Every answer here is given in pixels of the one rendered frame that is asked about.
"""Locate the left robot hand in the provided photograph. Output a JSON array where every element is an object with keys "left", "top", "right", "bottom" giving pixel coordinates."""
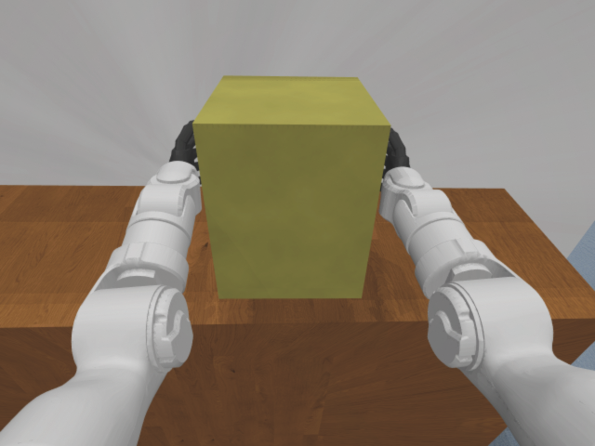
[{"left": 169, "top": 120, "right": 202, "bottom": 185}]

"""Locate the right robot hand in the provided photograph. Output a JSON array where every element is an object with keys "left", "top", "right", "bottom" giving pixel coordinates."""
[{"left": 380, "top": 128, "right": 410, "bottom": 191}]

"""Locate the pedestal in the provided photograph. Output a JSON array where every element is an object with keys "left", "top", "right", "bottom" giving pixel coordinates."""
[{"left": 0, "top": 185, "right": 595, "bottom": 446}]

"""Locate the robot right forearm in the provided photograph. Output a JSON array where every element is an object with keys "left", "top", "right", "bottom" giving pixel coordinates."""
[{"left": 378, "top": 167, "right": 553, "bottom": 342}]

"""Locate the carton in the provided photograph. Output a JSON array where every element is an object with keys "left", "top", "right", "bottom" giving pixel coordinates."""
[{"left": 192, "top": 75, "right": 391, "bottom": 299}]

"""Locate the robot left upper arm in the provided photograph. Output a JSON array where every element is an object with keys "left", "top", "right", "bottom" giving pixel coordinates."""
[{"left": 0, "top": 284, "right": 193, "bottom": 446}]

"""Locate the robot right upper arm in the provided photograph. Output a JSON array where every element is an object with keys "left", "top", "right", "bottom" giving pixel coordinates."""
[{"left": 428, "top": 277, "right": 595, "bottom": 446}]

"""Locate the robot left forearm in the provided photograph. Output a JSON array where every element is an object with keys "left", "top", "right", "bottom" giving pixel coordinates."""
[{"left": 72, "top": 161, "right": 202, "bottom": 364}]

